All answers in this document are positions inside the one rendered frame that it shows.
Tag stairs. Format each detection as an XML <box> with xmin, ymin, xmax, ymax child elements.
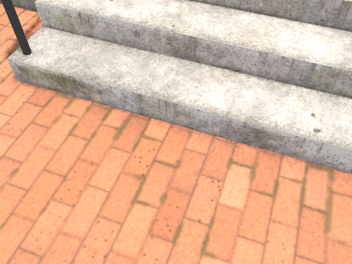
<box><xmin>7</xmin><ymin>0</ymin><xmax>352</xmax><ymax>174</ymax></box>

